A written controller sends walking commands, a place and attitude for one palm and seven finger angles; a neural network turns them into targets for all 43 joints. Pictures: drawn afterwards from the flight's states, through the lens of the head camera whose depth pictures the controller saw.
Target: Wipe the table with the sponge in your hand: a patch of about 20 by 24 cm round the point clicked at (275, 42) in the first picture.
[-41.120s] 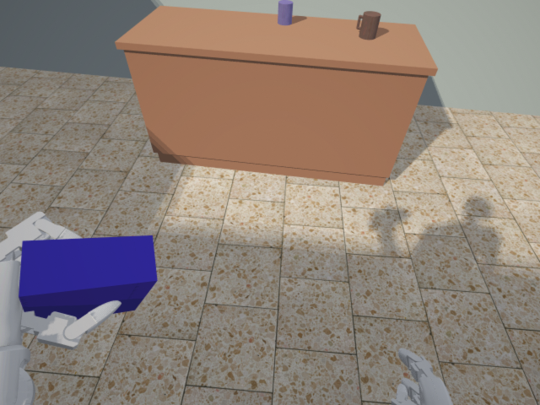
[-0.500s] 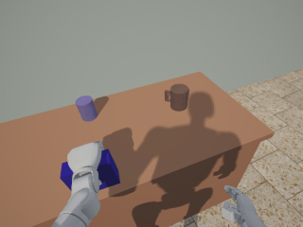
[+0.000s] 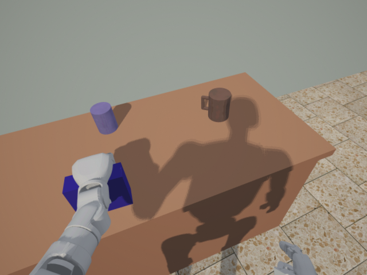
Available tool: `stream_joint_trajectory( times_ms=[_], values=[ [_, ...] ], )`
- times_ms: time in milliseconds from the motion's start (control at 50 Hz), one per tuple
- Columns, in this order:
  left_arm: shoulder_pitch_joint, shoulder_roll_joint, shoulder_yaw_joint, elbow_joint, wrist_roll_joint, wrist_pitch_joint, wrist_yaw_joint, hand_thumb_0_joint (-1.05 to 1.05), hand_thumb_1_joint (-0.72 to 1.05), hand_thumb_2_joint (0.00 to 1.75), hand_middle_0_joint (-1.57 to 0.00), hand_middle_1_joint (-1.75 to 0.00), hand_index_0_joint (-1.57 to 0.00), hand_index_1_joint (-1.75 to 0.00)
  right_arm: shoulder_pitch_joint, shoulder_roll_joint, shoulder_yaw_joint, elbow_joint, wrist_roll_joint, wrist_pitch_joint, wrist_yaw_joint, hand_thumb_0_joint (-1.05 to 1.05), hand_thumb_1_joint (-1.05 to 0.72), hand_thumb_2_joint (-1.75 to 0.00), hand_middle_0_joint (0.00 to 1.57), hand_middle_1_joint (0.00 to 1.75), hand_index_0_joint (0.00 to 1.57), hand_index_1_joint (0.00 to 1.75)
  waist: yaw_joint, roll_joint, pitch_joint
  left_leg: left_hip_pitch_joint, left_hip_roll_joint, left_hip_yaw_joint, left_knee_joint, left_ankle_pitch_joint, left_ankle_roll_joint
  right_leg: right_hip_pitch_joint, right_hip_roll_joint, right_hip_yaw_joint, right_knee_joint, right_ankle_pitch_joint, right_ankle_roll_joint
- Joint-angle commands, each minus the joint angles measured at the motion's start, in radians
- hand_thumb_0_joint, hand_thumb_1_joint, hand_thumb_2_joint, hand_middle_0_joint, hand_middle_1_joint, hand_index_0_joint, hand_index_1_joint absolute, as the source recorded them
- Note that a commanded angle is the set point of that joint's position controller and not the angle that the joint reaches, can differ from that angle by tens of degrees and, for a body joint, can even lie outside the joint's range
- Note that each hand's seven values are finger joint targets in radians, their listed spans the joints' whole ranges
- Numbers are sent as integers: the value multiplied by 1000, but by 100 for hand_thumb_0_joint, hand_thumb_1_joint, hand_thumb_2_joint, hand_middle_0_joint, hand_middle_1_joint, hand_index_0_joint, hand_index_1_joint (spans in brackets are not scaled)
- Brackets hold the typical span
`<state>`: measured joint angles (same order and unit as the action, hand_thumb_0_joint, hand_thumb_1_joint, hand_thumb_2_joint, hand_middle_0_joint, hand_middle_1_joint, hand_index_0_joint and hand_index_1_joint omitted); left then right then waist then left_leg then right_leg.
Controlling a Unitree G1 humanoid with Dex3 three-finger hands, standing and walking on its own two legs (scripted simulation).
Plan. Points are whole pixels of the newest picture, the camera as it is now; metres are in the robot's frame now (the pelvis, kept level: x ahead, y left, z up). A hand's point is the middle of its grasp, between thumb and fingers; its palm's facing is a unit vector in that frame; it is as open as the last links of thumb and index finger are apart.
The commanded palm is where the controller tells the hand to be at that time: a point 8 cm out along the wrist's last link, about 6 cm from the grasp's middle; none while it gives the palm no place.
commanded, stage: wipe forward along the middle lane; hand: left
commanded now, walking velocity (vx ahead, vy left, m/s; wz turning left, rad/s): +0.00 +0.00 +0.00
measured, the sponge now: (102, 195) +0.31 +0.25 -0.03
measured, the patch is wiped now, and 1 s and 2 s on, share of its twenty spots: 1.00 1.00 1.00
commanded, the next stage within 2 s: slide back across to the first lane in 1.16 s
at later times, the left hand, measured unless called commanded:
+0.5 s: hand (98, 163) +0.38 +0.28 +0.02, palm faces -0.11 -0.03 -0.99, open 9.3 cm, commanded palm +0.36 +0.27 +0.05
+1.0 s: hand (97, 151) +0.42 +0.30 +0.02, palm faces -0.11 -0.01 -0.99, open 9.4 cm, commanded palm +0.41 +0.29 +0.05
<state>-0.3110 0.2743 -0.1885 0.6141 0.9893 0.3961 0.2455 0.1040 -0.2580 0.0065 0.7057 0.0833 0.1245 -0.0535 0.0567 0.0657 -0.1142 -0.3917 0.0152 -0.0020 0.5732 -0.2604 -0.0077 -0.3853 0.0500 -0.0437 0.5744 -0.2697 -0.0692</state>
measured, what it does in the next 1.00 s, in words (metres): stands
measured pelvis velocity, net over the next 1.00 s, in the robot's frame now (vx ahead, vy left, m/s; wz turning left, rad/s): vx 0.00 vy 0.03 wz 0.00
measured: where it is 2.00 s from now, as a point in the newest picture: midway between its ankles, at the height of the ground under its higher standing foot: outside the picture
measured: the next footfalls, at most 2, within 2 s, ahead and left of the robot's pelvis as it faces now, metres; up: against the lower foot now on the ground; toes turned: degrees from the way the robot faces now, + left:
none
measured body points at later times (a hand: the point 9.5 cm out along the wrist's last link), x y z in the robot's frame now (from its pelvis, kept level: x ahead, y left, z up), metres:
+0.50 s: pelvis -0.01 +0.01 -0.01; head +0.02 -0.01 +0.44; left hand +0.38 +0.28 +0.07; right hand +0.12 -0.25 -0.14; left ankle +0.02 +0.13 -0.73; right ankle +0.01 -0.07 -0.73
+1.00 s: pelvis +0.00 +0.03 -0.01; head +0.05 +0.02 +0.44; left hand +0.42 +0.29 +0.07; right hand +0.11 -0.23 -0.14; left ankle +0.02 +0.13 -0.73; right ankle +0.01 -0.07 -0.73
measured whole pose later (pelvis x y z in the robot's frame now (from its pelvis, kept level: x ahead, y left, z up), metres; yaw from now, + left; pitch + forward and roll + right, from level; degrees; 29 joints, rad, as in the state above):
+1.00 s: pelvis +0.00 +0.03 -0.01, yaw +0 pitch +13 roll -2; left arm -0.75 0.38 -0.10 1.11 1.02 0.29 0.30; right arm 0.20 -0.25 0.00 0.73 0.07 0.11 -0.03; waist -0.03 0.04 -0.15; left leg -0.62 0.01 -0.01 0.68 -0.29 0.02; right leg -0.58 0.04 -0.05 0.62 -0.27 -0.04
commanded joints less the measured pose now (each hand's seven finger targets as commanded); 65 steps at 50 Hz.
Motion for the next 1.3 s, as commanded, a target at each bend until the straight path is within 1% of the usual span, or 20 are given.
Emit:
stream_joint_trajectory(
  times_ms=[0,60,100,160,200,260,300,360,400,460,500,560,600,800,860,900,1060,1200,1240,1280],
  values=[
    [-271,166,58,24,7,-9,28,0,10,130,-120,-160,-120,-160,-127,-117,-41,-145,3,-48,-11,0,-90,-90,20,30,20,30,-36,-160,-124,-8,-53,6,-30,8,51,31,-30,97,-134,47,26],
    [-301,213,93,60,17,-17,32,0,10,130,-120,-160,-120,-160,-100,-126,-46,-138,0,-45,-8,0,-90,-90,20,30,20,30,-32,-134,-148,-24,-53,-2,-26,14,49,30,-25,99,-121,56,20],
    [-341,156,42,69,9,-28,34,0,10,130,-120,-160,-120,-160,-88,-117,-47,-143,3,-47,-5,0,-90,-90,20,30,20,30,-50,-138,-153,-24,-48,4,-15,11,53,16,-28,86,-117,60,26],
    [-377,266,128,116,7,-38,42,0,10,130,-120,-160,-120,-160,-64,-133,-48,-132,1,-44,-8,0,-90,-90,20,30,20,30,-47,-163,-157,-61,-48,-4,-15,-8,52,20,-25,96,-118,26,27],
    [-425,210,71,133,3,-52,42,0,10,130,-120,-160,-120,-160,-55,-123,-46,-136,4,-49,-10,0,-90,-90,20,30,20,30,-66,-149,-136,-68,-46,4,-11,-33,56,-8,-31,91,-127,-16,34],
    [-458,271,119,178,17,-63,49,0,10,130,-120,-160,-120,-160,-31,-131,-50,-121,-1,-48,-9,0,-90,-90,20,30,20,30,-59,-123,-166,-70,-43,0,-9,-28,54,-14,-25,89,-117,-17,27],
    [-478,226,75,210,14,-70,52,0,10,130,-120,-160,-120,-160,-20,-123,-48,-123,2,-50,-7,0,-90,-90,20,30,20,30,-71,-135,-158,-83,-43,2,-6,-39,56,-25,-27,82,-117,-30,32],
    [-519,304,135,243,11,-79,59,0,10,130,-120,-160,-120,-160,-3,-134,-48,-113,-2,-49,-7,0,-90,-90,20,30,20,30,-68,-137,-179,-99,-40,-1,-4,-33,56,-9,-27,92,-117,-17,31],
    [-538,270,102,267,17,-88,61,0,10,130,-120,-160,-120,-160,16,-129,-49,-109,-2,-51,-4,0,-90,-90,20,30,20,30,-81,-131,-180,-102,-38,2,2,-27,58,-20,-29,80,-108,0,34],
    [-536,309,140,287,20,-93,61,0,10,130,-120,-160,-120,-160,24,-135,-50,-106,-5,-49,-1,0,-90,-90,20,30,20,30,-72,-137,-217,-103,-37,1,6,14,58,7,-26,82,-99,71,32],
    [-549,257,94,295,27,-99,63,0,10,130,-120,-160,-120,-160,39,-129,-53,-103,-4,-48,4,0,-90,-90,20,30,20,30,-87,-107,-211,-88,-36,4,12,28,59,-15,-25,71,-90,93,31],
    [-561,308,141,311,22,-102,66,0,10,130,-120,-160,-120,-160,45,-135,-51,-100,-6,-46,4,0,-90,-90,20,30,20,30,-81,-130,-226,-99,-32,-3,9,37,58,-1,-23,70,-88,109,30],
    [-569,254,92,316,29,-105,71,0,10,130,-120,-160,-120,-160,55,-131,-54,-99,-6,-47,7,0,-90,-90,20,30,20,30,-95,-114,-214,-89,-33,1,13,41,59,-28,-21,58,-83,112,31],
    [-650,252,86,375,39,-93,90,0,10,130,-120,-160,-120,-160,78,-137,-54,-79,-11,-40,15,0,-90,-90,20,30,20,30,-116,-110,-225,-83,-25,-8,23,68,57,-72,-14,41,-66,130,29],
    [-699,315,130,398,44,-88,91,0,10,130,-120,-160,-120,-160,87,-144,-53,-70,-13,-40,13,0,-90,-90,20,30,20,30,-114,-111,-237,-87,-21,-17,20,64,57,-78,-12,39,-63,110,26],
    [-724,263,79,410,51,-87,90,0,10,130,-120,-160,-120,-160,100,-138,-54,-68,-14,-42,15,0,-90,-90,20,30,20,30,-131,-89,-233,-80,-22,-13,28,65,58,-102,-11,32,-58,109,28],
    [-759,345,140,454,56,-90,83,0,10,130,-120,-160,-120,-160,134,-149,-55,-60,-20,-38,19,0,-90,-90,20,30,20,30,-129,-95,-285,-100,-16,-21,46,102,58,-87,-7,32,-38,157,26],
    [-846,390,129,499,81,-97,79,0,10,130,-120,-160,-120,-160,174,-159,-54,-46,-21,-47,21,0,-90,-90,20,30,20,30,-158,-57,-255,-129,-14,-22,55,63,59,-145,-4,29,-35,104,27],
    [-809,369,127,507,76,-101,74,0,10,130,-120,-160,-120,-160,191,-156,-59,-46,-23,-51,26,0,-90,-90,20,30,20,30,-147,-62,-308,-113,-14,-20,62,88,60,-125,1,28,-30,128,26],
    [-804,408,158,462,73,-117,69,0,10,130,-120,-160,-120,-160,192,-154,-63,-54,-23,-50,28,0,-90,-90,20,30,20,30,-126,-14,-363,-86,-15,-20,65,133,58,-88,0,31,-17,172,22]
  ],
)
